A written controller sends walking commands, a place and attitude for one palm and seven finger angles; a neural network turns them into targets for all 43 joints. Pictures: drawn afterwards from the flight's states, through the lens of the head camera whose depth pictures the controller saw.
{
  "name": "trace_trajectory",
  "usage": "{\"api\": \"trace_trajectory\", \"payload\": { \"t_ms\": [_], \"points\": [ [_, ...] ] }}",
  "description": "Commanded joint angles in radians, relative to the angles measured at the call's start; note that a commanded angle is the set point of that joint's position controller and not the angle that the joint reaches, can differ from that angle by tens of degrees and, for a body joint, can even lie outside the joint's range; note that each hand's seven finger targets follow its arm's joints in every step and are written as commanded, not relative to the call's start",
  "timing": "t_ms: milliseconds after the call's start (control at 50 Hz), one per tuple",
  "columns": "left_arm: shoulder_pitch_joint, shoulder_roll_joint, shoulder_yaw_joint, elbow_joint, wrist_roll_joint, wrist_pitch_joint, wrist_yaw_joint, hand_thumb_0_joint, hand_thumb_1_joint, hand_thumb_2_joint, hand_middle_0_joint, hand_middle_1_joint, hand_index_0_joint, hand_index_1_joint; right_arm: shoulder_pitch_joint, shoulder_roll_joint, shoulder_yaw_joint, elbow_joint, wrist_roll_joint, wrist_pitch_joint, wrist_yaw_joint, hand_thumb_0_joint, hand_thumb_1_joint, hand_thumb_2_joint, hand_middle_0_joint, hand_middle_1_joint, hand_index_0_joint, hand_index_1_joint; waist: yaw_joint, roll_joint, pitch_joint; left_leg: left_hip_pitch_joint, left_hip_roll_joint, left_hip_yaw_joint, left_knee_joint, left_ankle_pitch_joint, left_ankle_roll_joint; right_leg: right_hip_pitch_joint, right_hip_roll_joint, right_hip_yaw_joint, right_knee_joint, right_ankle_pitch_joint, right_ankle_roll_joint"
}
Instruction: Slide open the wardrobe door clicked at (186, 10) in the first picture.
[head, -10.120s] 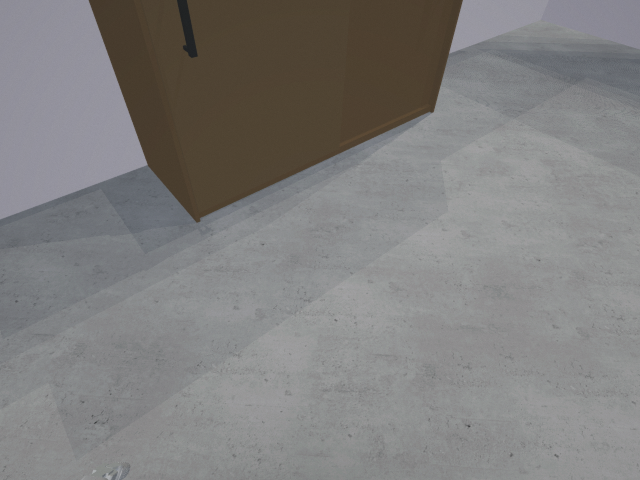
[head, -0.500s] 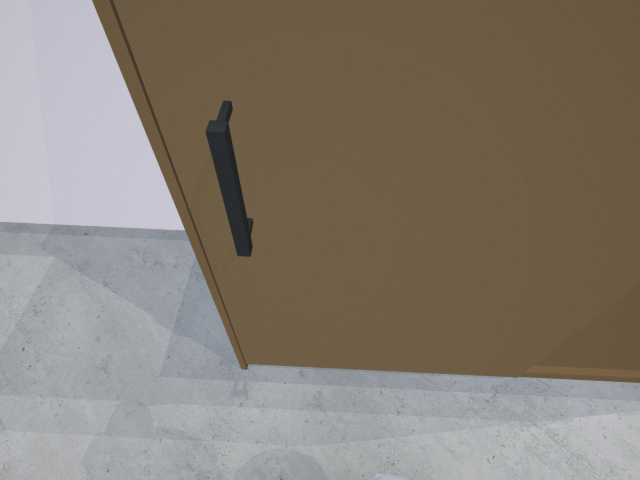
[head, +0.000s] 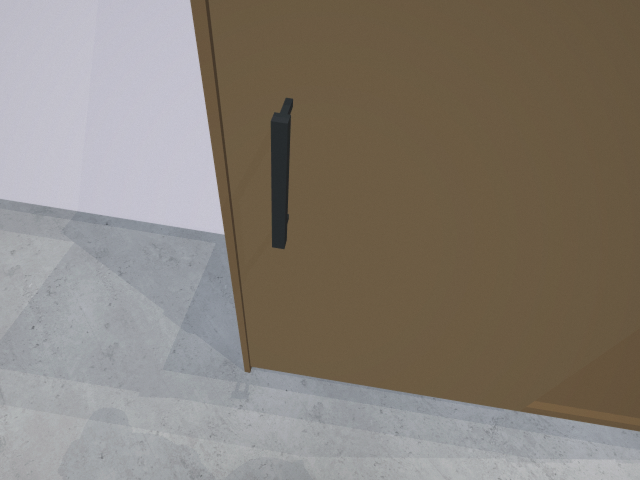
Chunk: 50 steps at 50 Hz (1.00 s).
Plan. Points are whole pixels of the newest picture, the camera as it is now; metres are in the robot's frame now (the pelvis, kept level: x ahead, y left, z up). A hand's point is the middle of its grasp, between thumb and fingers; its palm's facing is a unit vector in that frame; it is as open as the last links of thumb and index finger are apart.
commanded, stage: come to a stop and stand still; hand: left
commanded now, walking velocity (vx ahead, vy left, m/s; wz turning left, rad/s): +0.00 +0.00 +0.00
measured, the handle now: (283, 180) +0.50 +0.11 +0.09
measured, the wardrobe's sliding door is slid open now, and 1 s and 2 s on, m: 0.00 0.00 0.00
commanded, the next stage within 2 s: look again from close up in 1.36 s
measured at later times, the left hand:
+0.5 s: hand out of the picture -0.08 +0.14 -0.17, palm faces +0.03 -0.99 -0.15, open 7.4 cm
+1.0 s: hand out of the picture -0.04 +0.17 -0.17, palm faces +0.00 -0.99 -0.17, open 7.4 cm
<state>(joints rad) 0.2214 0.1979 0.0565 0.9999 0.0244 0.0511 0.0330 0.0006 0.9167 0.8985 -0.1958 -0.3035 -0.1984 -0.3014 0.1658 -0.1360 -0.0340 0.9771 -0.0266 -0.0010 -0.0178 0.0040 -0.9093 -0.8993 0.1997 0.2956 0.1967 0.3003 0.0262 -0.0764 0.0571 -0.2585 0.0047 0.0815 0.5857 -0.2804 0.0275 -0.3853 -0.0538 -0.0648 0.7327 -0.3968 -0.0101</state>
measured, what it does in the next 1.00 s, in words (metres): steps on the spot: right foot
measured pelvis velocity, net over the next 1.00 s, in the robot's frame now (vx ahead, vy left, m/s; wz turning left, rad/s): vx -0.03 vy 0.01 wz -0.01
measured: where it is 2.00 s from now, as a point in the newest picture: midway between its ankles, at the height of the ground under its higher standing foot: outside the picture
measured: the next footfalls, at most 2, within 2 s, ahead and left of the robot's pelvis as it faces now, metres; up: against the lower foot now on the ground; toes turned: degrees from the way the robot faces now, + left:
right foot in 0.24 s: -0.03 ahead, -0.11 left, +0.00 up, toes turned -3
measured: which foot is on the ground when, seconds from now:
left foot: down 0.00-1.00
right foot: up 0.00-0.22, down 0.24-1.00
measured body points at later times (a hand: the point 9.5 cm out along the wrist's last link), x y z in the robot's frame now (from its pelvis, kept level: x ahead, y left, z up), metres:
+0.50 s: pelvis -0.05 -0.01 +0.01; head -0.06 -0.01 +0.46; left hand -0.08 +0.19 -0.15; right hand -0.06 -0.23 -0.15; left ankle +0.02 +0.10 -0.73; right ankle -0.07 -0.11 -0.73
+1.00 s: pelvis -0.03 +0.01 +0.00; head -0.03 +0.01 +0.45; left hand -0.04 +0.22 -0.16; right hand -0.05 -0.19 -0.16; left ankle +0.02 +0.10 -0.73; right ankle -0.07 -0.11 -0.73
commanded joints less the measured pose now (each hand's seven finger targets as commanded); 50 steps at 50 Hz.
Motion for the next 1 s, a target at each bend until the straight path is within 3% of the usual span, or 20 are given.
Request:
{"api": "trace_trajectory", "payload": {
  "t_ms": [0,60,140,180,200,240,280,340,400,540,760,780,800,820,840,860,880,920,960,980],
  "points": [
    [0.088,0.024,0.013,-0.028,0.008,-0.005,-0.002,0.0,0.9,0.9,-0.2,-0.3,-0.2,-0.3,-0.017,-0.136,-0.009,-0.063,-0.003,-0.003,-0.018,0.0,-0.9,-0.9,0.2,0.3,0.2,0.3,0.025,0.252,0.043,-0.188,0.239,-0.229,-0.398,-0.036,0.118,0.024,0.015,0.089,0.248,-0.008,0.004],
    [0.127,0.006,-0.001,-0.004,0.01,-0.015,-0.006,0.0,0.9,0.9,-0.2,-0.3,-0.2,-0.3,0.007,-0.127,-0.015,-0.057,0.002,-0.005,-0.015,0.0,-0.9,-0.9,0.2,0.3,0.2,0.3,0.015,0.192,0.026,-0.1,0.2,-0.192,-0.389,-0.031,0.121,0.007,0.016,0.06,0.186,0.016,0.017],
    [0.127,-0.013,-0.019,-0.003,0.004,-0.033,-0.003,0.0,0.9,0.9,-0.2,-0.3,-0.2,-0.3,0.097,-0.148,-0.023,-0.025,0.001,-0.004,-0.014,0.0,-0.9,-0.9,0.2,0.3,0.2,0.3,-0.026,0.183,-0.028,0.038,0.231,-0.253,-0.364,-0.026,0.141,0.066,0.004,0.034,-0.093,-0.051,0.02],
    [0.182,-0.006,-0.022,0.024,0.001,-0.048,-0.001,0.0,0.9,0.9,-0.2,-0.3,-0.2,-0.3,0.106,-0.149,-0.022,-0.01,0.008,-0.005,-0.011,0.0,-0.9,-0.9,0.2,0.3,0.2,0.3,-0.006,0.148,-0.061,0.042,0.193,-0.225,-0.301,0.006,0.102,0.176,0.006,0.035,-0.324,0.087,0.016],
    [0.211,0.017,-0.022,0.04,0.004,-0.058,0.003,0.0,0.9,0.9,-0.2,-0.3,-0.2,-0.3,0.106,-0.131,-0.021,-0.005,0.015,-0.006,-0.007,0.0,-0.9,-0.9,0.2,0.3,0.2,0.3,-0.006,0.097,-0.077,0.018,0.148,-0.176,-0.257,0.003,0.059,0.233,-0.025,0.088,-0.395,0.15,0.002],
    [0.19,0.054,-0.029,0.045,0.001,-0.069,0.005,0.0,0.9,0.9,-0.2,-0.3,-0.2,-0.3,0.107,-0.083,-0.007,-0.006,0.022,-0.009,-0.002,0.0,-0.9,-0.9,0.2,0.3,0.2,0.3,-0.034,-0.026,-0.064,0.047,0.06,-0.083,-0.171,0.069,-0.002,0.162,-0.142,0.207,-0.435,0.181,-0.057],
    [0.147,0.039,-0.032,0.045,-0.005,-0.082,0.006,0.0,0.9,0.9,-0.2,-0.3,-0.2,-0.3,0.111,-0.074,-0.002,0.021,0.014,-0.005,0.0,0.0,-0.9,-0.9,0.2,0.3,0.2,0.3,-0.044,-0.122,-0.045,0.086,0.065,-0.076,-0.172,0.122,-0.009,0.111,-0.114,0.191,-0.416,0.244,-0.057],
    [0.148,0.016,-0.043,0.054,-0.009,-0.073,0.005,0.0,0.9,0.9,-0.2,-0.3,-0.2,-0.3,0.14,-0.09,0.003,0.062,0.015,-0.003,-0.003,0.0,-0.9,-0.9,0.2,0.3,0.2,0.3,-0.049,-0.021,0.012,0.135,0.089,-0.093,-0.2,0.102,-0.007,0.027,-0.08,0.156,-0.439,0.044,-0.042],
    [0.174,0.014,-0.044,0.07,-0.01,-0.068,0.006,0.0,0.9,0.9,-0.2,-0.3,-0.2,-0.3,0.154,-0.08,0.012,0.091,0.014,0.0,-0.003,0.0,-0.9,-0.9,0.2,0.3,0.2,0.3,-0.039,0.052,0.07,0.086,0.093,-0.104,-0.231,0.039,-0.008,0.02,-0.061,0.148,-0.446,-0.022,-0.036],
    [0.198,0.006,-0.041,0.085,-0.012,-0.06,0.005,0.0,0.9,0.9,-0.2,-0.3,-0.2,-0.3,0.216,-0.056,0.017,0.125,0.007,0.01,-0.006,0.0,-0.9,-0.9,0.2,0.3,0.2,0.3,-0.032,0.075,0.121,0.012,0.082,-0.109,-0.232,-0.037,-0.014,-0.003,-0.05,0.148,-0.458,-0.134,-0.045],
    [0.214,-0.027,-0.039,0.09,-0.012,-0.067,0.006,0.0,0.9,0.9,-0.2,-0.3,-0.2,-0.3,0.253,-0.028,0.017,0.139,0.01,-0.008,-0.014,0.0,-0.9,-0.9,0.2,0.3,0.2,0.3,-0.019,0.104,0.061,-0.018,0.103,-0.134,-0.254,-0.021,-0.011,0.091,-0.034,0.115,-0.405,0.019,-0.045],
    [0.287,0.016,-0.05,0.105,0.004,-0.092,0.037,0.0,0.9,0.9,-0.2,-0.3,-0.2,-0.3,0.071,-0.078,0.016,0.058,0.013,-0.018,-0.003,0.0,-0.9,-0.9,0.2,0.3,0.2,0.3,0.043,0.081,0.111,-0.088,0.066,-0.08,0.005,0.023,-0.04,0.067,-0.091,0.239,-0.472,0.296,-0.026],
    [0.181,0.064,-0.049,0.044,0.0,-0.101,0.03,0.0,0.9,0.9,-0.2,-0.3,-0.2,-0.3,0.174,-0.028,0.014,0.035,0.012,-0.005,0.01,0.0,-0.9,-0.9,0.2,0.3,0.2,0.3,-0.069,0.051,0.041,-0.068,0.053,-0.072,0.063,-0.045,-0.035,0.015,-0.17,0.275,-0.521,-0.007,-0.076],
    [0.13,0.056,-0.043,0.016,-0.003,-0.102,0.024,0.0,0.9,0.9,-0.2,-0.3,-0.2,-0.3,0.203,-0.024,0.01,0.059,0.003,0.004,0.015,0.0,-0.9,-0.9,0.2,0.3,0.2,0.3,-0.079,0.104,0.039,-0.04,0.045,-0.06,0.092,-0.03,-0.028,-0.026,-0.155,0.263,-0.517,-0.106,-0.104],
    [0.108,0.065,-0.036,0.003,-0.005,-0.107,0.026,0.0,0.9,0.9,-0.2,-0.3,-0.2,-0.3,0.249,-0.022,0.012,0.06,0.004,0.0,0.019,0.0,-0.9,-0.9,0.2,0.3,0.2,0.3,-0.101,0.087,-0.016,-0.038,0.041,-0.061,0.08,0.007,-0.026,0.023,-0.131,0.228,-0.478,-0.04,-0.114],
    [0.105,0.056,-0.034,0.002,-0.008,-0.116,0.027,0.0,0.9,0.9,-0.2,-0.3,-0.2,-0.3,0.266,-0.015,0.019,0.061,0.003,-0.01,0.019,0.0,-0.9,-0.9,0.2,0.3,0.2,0.3,-0.098,0.129,-0.052,0.001,0.045,-0.064,0.019,0.067,-0.019,0.066,-0.11,0.17,-0.417,0.098,-0.112],
    [0.125,0.043,-0.036,0.013,-0.01,-0.118,0.026,0.0,0.9,0.9,-0.2,-0.3,-0.2,-0.3,0.271,-0.021,0.025,0.058,0.006,-0.021,0.016,0.0,-0.9,-0.9,0.2,0.3,0.2,0.3,-0.086,0.097,-0.078,0.026,0.053,-0.088,-0.036,0.116,-0.011,0.099,-0.074,0.148,-0.355,0.153,-0.096],
    [0.144,0.002,-0.042,0.018,-0.011,-0.102,0.027,0.0,0.9,0.9,-0.2,-0.3,-0.2,-0.3,0.259,-0.068,0.02,0.042,0.006,-0.031,0.005,0.0,-0.9,-0.9,0.2,0.3,0.2,0.3,-0.063,0.08,-0.031,-0.013,0.094,-0.143,-0.099,0.107,0.012,0.093,-0.018,0.113,-0.307,0.079,-0.068],
    [0.176,-0.006,-0.042,0.032,-0.007,-0.089,0.024,0.0,0.9,0.9,-0.2,-0.3,-0.2,-0.3,0.219,-0.079,0.021,0.036,0.006,-0.032,-0.001,0.0,-0.9,-0.9,0.2,0.3,0.2,0.3,-0.034,0.195,0.021,-0.088,0.114,-0.195,-0.176,0.045,0.038,0.119,0.006,0.086,-0.274,0.056,-0.052],
    [0.19,-0.001,-0.043,0.035,-0.007,-0.085,0.022,0.0,0.9,0.9,-0.2,-0.3,-0.2,-0.3,0.199,-0.084,0.021,0.027,0.008,-0.03,-0.002,0.0,-0.9,-0.9,0.2,0.3,0.2,0.3,-0.026,0.18,0.037,-0.1,0.116,-0.211,-0.201,0.021,0.043,0.128,0.011,0.082,-0.267,0.065,-0.049]
  ]
}}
